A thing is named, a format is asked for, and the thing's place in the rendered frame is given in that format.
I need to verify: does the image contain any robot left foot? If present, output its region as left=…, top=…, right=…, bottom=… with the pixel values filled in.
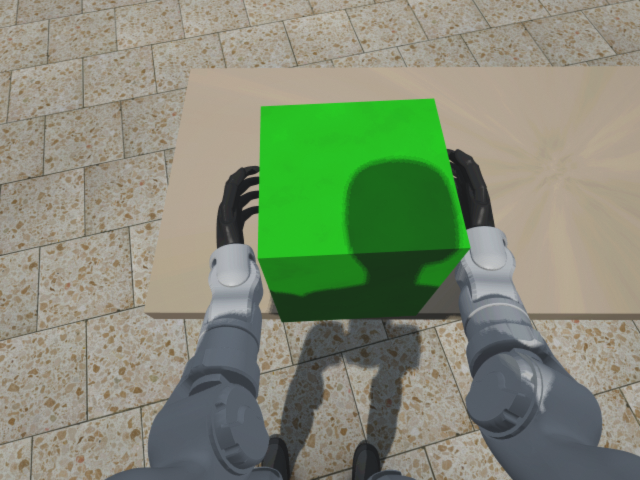
left=261, top=437, right=290, bottom=480

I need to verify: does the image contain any left robot forearm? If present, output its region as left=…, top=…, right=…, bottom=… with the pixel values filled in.
left=148, top=243, right=263, bottom=467

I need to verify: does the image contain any carton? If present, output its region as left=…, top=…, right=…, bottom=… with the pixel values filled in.
left=258, top=99, right=471, bottom=322

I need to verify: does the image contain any robot right foot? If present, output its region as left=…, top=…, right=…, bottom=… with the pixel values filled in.
left=352, top=443, right=380, bottom=480

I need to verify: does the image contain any left robot hand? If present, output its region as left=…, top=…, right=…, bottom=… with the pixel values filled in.
left=217, top=166, right=260, bottom=249

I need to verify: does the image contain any left robot upper arm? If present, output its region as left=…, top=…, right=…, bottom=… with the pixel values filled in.
left=105, top=383, right=269, bottom=480

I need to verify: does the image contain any right robot forearm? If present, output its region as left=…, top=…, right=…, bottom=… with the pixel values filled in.
left=455, top=226, right=577, bottom=382

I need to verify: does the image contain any right robot upper arm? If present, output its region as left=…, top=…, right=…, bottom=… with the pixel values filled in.
left=465, top=352, right=640, bottom=480

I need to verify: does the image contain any table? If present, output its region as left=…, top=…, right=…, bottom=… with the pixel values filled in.
left=144, top=66, right=640, bottom=320

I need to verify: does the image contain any right robot hand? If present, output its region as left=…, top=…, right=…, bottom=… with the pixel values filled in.
left=447, top=149, right=495, bottom=230

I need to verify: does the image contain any robot foot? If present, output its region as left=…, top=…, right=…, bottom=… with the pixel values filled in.
left=261, top=437, right=290, bottom=480
left=352, top=443, right=380, bottom=480

